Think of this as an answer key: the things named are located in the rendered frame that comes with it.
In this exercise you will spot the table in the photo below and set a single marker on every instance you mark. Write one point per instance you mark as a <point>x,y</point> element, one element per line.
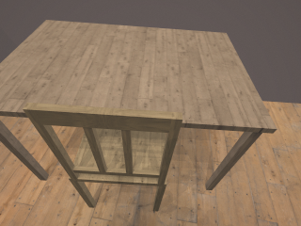
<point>196,73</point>

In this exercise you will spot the chair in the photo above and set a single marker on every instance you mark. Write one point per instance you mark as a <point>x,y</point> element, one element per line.
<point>120,146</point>

